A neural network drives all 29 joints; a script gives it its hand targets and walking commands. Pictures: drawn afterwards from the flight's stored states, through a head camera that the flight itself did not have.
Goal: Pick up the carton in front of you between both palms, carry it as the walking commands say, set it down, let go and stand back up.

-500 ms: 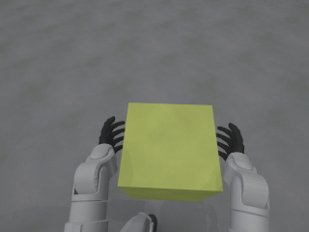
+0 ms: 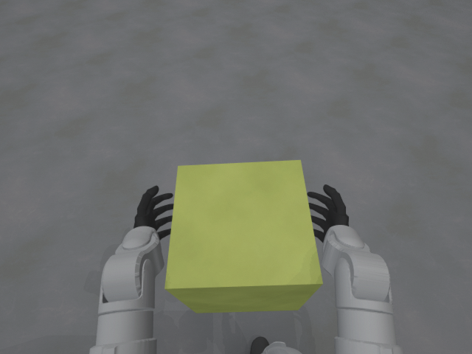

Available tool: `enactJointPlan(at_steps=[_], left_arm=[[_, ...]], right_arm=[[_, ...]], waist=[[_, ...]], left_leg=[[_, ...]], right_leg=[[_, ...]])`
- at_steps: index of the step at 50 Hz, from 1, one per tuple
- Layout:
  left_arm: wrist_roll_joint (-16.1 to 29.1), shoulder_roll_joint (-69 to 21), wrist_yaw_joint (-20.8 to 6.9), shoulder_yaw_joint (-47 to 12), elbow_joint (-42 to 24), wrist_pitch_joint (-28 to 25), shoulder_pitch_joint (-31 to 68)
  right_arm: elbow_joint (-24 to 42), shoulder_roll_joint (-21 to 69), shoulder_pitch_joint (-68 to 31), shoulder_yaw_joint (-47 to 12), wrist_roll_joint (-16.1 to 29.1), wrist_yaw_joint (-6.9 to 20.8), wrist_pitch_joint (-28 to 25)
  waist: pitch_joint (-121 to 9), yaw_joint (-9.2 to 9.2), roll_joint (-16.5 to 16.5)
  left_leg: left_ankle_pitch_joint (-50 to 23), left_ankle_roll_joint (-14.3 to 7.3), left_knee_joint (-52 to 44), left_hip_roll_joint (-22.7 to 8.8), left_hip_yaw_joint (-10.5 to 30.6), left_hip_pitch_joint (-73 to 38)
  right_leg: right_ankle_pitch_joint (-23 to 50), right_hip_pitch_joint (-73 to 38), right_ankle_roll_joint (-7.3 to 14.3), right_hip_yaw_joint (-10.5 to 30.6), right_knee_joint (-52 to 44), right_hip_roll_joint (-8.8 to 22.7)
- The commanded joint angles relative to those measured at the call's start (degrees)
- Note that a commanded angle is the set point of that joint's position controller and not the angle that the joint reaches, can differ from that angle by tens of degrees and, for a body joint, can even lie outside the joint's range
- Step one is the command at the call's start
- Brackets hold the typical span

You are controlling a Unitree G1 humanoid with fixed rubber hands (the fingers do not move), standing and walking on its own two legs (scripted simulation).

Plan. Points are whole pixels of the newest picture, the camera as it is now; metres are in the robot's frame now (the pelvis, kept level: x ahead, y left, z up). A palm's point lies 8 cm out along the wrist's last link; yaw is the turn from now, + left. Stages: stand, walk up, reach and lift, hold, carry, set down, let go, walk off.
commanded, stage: carry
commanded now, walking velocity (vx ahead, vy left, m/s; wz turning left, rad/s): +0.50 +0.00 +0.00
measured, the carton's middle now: (243, 244) +0.33 -0.01 -0.02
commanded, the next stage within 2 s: none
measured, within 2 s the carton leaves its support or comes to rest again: neither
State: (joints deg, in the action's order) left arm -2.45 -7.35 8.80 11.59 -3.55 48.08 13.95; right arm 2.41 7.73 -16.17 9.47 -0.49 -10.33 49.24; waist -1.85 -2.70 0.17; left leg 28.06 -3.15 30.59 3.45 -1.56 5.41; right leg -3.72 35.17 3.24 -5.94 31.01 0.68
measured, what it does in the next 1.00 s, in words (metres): walks ahead: right foot, then left foot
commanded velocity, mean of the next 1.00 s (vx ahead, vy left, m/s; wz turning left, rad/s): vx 0.45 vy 0.00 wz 0.00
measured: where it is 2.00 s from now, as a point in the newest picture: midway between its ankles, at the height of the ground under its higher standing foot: (235, 220)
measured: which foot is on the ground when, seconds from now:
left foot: down 0.00-0.02, up 0.04-0.52, down 0.54-1.00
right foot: up 0.00-0.00, down 0.02-0.56, up 0.58-1.00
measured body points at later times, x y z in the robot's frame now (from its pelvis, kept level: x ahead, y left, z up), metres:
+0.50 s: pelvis +0.34 +0.00 +0.01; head +0.32 -0.02 +0.46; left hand +0.59 +0.14 +0.11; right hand +0.59 -0.16 +0.10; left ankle +0.49 +0.11 -0.70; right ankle +0.16 -0.08 -0.72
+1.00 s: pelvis +0.64 -0.01 +0.02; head +0.60 -0.02 +0.47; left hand +0.88 +0.13 +0.11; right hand +0.87 -0.17 +0.11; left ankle +0.50 +0.09 -0.72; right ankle +0.79 -0.14 -0.70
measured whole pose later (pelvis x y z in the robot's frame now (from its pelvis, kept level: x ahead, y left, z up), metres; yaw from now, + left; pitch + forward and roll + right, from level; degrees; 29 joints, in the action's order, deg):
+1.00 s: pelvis +0.64 -0.01 +0.02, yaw -1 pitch +3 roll +1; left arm -3.3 -7.7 6.7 2.0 -32.1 68.8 -4.2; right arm 30.8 7.6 3.3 0.8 -3.4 -7.4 67.8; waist -8.7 -0.9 -0.7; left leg 20.6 0.1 15.9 -0.4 -9.3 -2.4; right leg -3.2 31.0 -0.8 -8.5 28.8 6.1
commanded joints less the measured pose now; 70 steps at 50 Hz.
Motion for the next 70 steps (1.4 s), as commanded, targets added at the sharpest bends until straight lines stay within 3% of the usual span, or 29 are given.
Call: enactJointPlan(at_steps=[1,2,3,6,8,15,20,22,25,26,27,28,29,31,33,35,37,44,47,51,52,53,54,56,59,63,66,68,70], left_arm=[[9.3,-39.5,-0.3,-35.5,-7.2,0.1,29.3],[10.4,-38.0,0.1,-35.0,-8.7,0.5,32.0],[10.0,-36.2,0.6,-35.2,-7.9,1.5,29.1],[12.1,-38.5,0.1,-35.2,-12.7,3.3,28.7],[13.4,-38.9,-1.0,-36.9,-17.0,4.4,27.0],[16.6,-43.1,-5.3,-41.2,-24.3,11.0,17.6],[14.7,-40.0,-5.9,-39.7,-27.5,14.9,8.6],[13.9,-39.2,-5.9,-40.4,-30.5,15.8,8.0],[13.5,-41.1,-6.3,-40.5,-29.5,17.7,3.0],[12.9,-41.8,-6.4,-41.3,-29.3,18.5,5.1],[13.7,-41.3,-6.7,-41.9,-31.8,18.5,4.7],[13.5,-42.3,-7.1,-43.3,-31.9,19.4,4.3],[13.1,-42.1,-7.2,-44.0,-33.0,19.7,8.1],[13.8,-46.1,-8.2,-44.3,-31.1,19.2,6.3],[13.9,-49.1,-9.3,-45.3,-28.8,18.4,6.0],[13.0,-49.1,-9.2,-45.5,-28.1,17.6,6.0],[14.0,-51.2,-8.9,-46.1,-28.7,16.8,5.9],[14.6,-45.5,-7.2,-46.4,-32.6,17.7,4.1],[13.5,-41.0,-6.4,-43.8,-32.8,19.4,4.0],[13.8,-37.6,-5.7,-43.1,-33.3,20.6,4.8],[12.7,-36.0,-5.8,-40.3,-31.0,21.0,1.4],[12.6,-34.9,-5.5,-40.2,-31.8,20.9,3.2],[13.0,-35.6,-5.5,-39.8,-29.7,20.9,0.9],[14.9,-42.4,-6.5,-42.4,-33.8,20.0,3.9],[17.1,-49.7,-8.8,-43.9,-34.0,18.5,6.4],[18.0,-48.8,-9.6,-46.8,-37.2,17.8,6.8],[15.3,-43.5,-8.6,-45.1,-34.8,19.0,4.4],[14.1,-41.4,-7.8,-43.4,-34.3,19.9,5.2],[14.0,-41.1,-7.4,-43.2,-31.5,21.2,5.0]], right_arm=[[7.6,39.1,-29.4,-36.1,9.5,3.0,-0.8],[6.9,41.7,-28.4,-35.9,9.5,2.7,0.4],[6.0,38.0,-24.7,-34.6,8.9,2.0,1.2],[11.2,39.0,-28.5,-34.5,11.0,1.4,2.8],[11.1,39.0,-21.8,-34.2,9.3,1.4,4.1],[22.5,43.2,-15.0,-39.2,8.6,3.1,9.3],[29.3,41.3,-7.7,-42.1,10.0,4.4,13.7],[30.4,43.5,-7.7,-43.2,12.1,5.7,15.2],[33.9,41.4,-5.4,-42.7,12.2,6.9,16.9],[30.4,44.0,-4.8,-42.2,12.3,7.4,17.8],[31.1,43.8,-2.7,-42.4,12.5,8.0,18.1],[30.8,41.6,-2.8,-41.9,11.5,8.4,17.7],[26.2,45.5,-1.9,-41.5,11.7,8.7,18.0],[28.3,47.3,-2.2,-42.9,12.7,9.8,17.6],[28.0,47.9,-3.0,-42.2,11.9,10.8,17.1],[28.8,49.8,-4.4,-43.9,12.4,11.0,16.2],[29.9,49.7,-4.2,-43.6,13.0,11.4,15.9],[32.1,42.9,0.7,-42.4,11.8,9.4,16.5],[33.1,39.5,-1.2,-41.8,11.9,8.0,17.9],[33.3,36.2,-0.8,-40.9,10.5,6.7,19.4],[33.7,34.6,-2.5,-40.4,10.9,6.7,20.0],[33.8,36.4,-3.5,-41.6,11.6,6.6,20.4],[33.8,35.8,-2.1,-42.5,12.5,6.7,20.9],[34.3,41.0,-3.4,-43.4,12.7,8.2,20.6],[35.8,48.3,-4.9,-45.9,14.0,9.3,18.5],[36.6,48.4,-1.6,-44.8,12.0,9.3,17.5],[34.6,43.9,-0.3,-44.0,10.8,8.6,18.8],[34.0,42.0,-1.8,-42.8,11.0,8.5,19.7],[31.9,40.0,-2.1,-42.2,11.7,8.7,20.3]], waist=[[-31.0,4.66,-1.9],[-35.3,3.41,14.5],[-33.5,5.78,10.5],[-27.8,4.44,3.0],[-27.3,3.70,4.8],[-19.8,3.59,6.2],[-11.6,3.60,9.1],[-9.5,3.87,6.9],[-11.9,2.65,11.3],[-15.1,1.29,8.8],[-18.4,0.76,4.2],[-22.6,1.44,-13.1],[-22.1,1.04,-18.4],[-20.0,1.29,-5.0],[-14.3,2.38,-3.9],[-13.5,2.25,-1.2],[-13.5,2.13,-6.9],[-8.4,1.86,-7.6],[-4.4,1.37,-4.8],[-10.6,2.37,-5.4],[-15.8,3.62,-0.4],[-22.3,4.04,12.0],[-23.6,3.89,16.6],[-23.8,3.35,7.5],[-20.3,3.30,7.1],[-22.1,3.19,5.9],[-18.1,2.68,5.6],[-16.1,3.15,1.5],[-14.6,3.28,-2.7]], left_leg=[[-44.6,1.1,19.8,-8.8,-0.4,7.2],[-3.1,3.8,36.6,-0.3,-1.9,25.0],[1.3,3.7,44.6,0.6,2.0,33.7],[-6.1,2.9,39.7,-5.5,2.6,36.3],[-9.3,4.0,32.3,-7.0,2.7,33.2],[-17.6,5.2,18.3,-4.7,-5.4,38.4],[-28.7,4.1,1.4,-4.8,-6.8,28.6],[-31.0,3.1,-3.6,-3.4,-9.9,26.1],[-28.0,1.3,-4.0,-1.6,-11.8,12.0],[-26.0,1.2,-6.4,-1.1,-11.9,2.1],[-22.0,0.2,-7.7,-6.3,-6.0,-7.7],[-12.7,-9.3,-9.5,-24.6,23.3,-20.3],[-16.5,-11.4,-18.1,-26.8,33.4,-20.0],[-19.0,-10.5,-17.3,-24.3,23.6,-12.1],[-15.9,-5.3,-21.8,-20.9,13.0,0.4],[-11.2,-4.9,-24.2,-19.9,8.9,3.7],[-9.4,-5.5,-25.2,-19.2,5.3,1.5],[-19.9,-5.0,-24.8,-16.1,-1.8,-2.0],[-33.2,-4.9,-20.8,-17.5,-0.9,-4.9],[-49.9,0.9,-0.3,-12.6,-9.4,0.2],[-36.6,4.2,9.7,-10.9,-9.2,6.3],[-14.5,7.1,27.4,-4.9,-9.0,22.9],[4.4,6.7,35.6,-1.3,-4.4,26.2],[2.6,4.3,33.6,-7.2,1.7,22.2],[-3.6,4.9,15.4,-8.3,-1.2,15.8],[-9.6,5.0,1.1,-7.8,-4.2,8.6],[-22.6,5.1,-10.0,-9.2,-5.7,2.2],[-33.1,4.0,-9.0,-14.7,-1.2,3.0],[-37.1,3.5,-5.9,-15.8,-0.5,6.2]], right_leg=[[3.4,-44.1,2.8,7.5,-5.6,5.6],[12.8,-57.6,10.2,36.4,-7.7,25.2],[12.6,-59.7,14.3,39.1,-9.3,23.3],[18.4,-51.7,8.7,26.6,-11.5,18.6],[20.8,-49.4,4.1,20.8,-12.1,16.2],[34.0,-51.4,2.4,9.5,-15.2,12.0],[28.5,-42.5,2.4,2.2,-19.9,9.8],[32.8,-43.0,2.2,1.5,-18.2,10.1],[41.5,-40.7,0.6,-0.9,-8.3,10.6],[36.1,-36.3,-0.7,-2.6,0.1,8.6],[24.4,-28.7,-1.7,-2.3,11.5,7.7],[3.0,-8.7,-3.8,-1.2,30.3,1.8],[-21.3,-1.0,-3.8,2.4,41.2,-3.4],[-20.3,1.1,-2.0,7.3,44.1,2.6],[-13.3,-3.5,-2.5,7.0,34.6,7.4],[-11.5,-4.9,-3.3,5.1,28.1,7.4],[-9.7,-2.2,-4.3,3.1,20.8,6.8],[0.3,0.0,-5.3,-1.3,4.3,6.2],[0.7,0.3,-4.6,-2.6,0.8,5.3],[3.2,-24.2,-3.1,-10.1,-7.6,-1.7],[13.3,-35.9,-2.8,-1.9,-8.3,6.4],[29.8,-51.9,5.7,20.3,-7.8,22.4],[40.1,-50.4,9.9,24.2,-10.8,24.0],[35.3,-41.9,6.8,15.5,-11.4,21.2],[20.2,-32.6,2.6,5.3,-16.4,16.0],[12.2,-31.2,4.4,2.2,-15.4,16.3],[0.5,-25.2,0.3,-0.2,-11.2,11.2],[-6.7,-21.7,-2.7,-1.6,-8.1,9.7],[1.9,-24.1,-3.6,-0.2,-7.8,8.9]])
